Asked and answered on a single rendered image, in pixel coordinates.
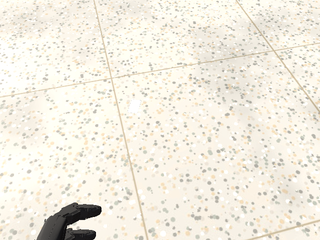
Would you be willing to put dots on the left robot hand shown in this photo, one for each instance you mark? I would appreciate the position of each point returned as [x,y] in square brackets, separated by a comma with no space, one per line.
[55,227]

